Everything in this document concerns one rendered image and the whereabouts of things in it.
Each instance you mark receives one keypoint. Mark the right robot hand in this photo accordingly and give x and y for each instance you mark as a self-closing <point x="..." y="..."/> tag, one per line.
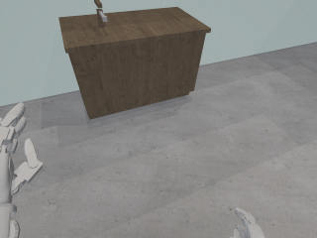
<point x="252" y="230"/>

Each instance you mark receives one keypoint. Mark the tap lever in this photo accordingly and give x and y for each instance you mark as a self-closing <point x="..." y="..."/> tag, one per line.
<point x="104" y="18"/>

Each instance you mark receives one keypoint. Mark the left robot forearm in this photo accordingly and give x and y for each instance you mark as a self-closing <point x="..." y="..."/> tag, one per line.
<point x="9" y="227"/>

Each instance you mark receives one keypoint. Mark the left robot hand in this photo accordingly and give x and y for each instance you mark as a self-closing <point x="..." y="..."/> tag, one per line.
<point x="10" y="129"/>

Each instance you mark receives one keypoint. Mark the counter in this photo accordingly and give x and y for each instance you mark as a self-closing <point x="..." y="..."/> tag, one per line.
<point x="136" y="58"/>

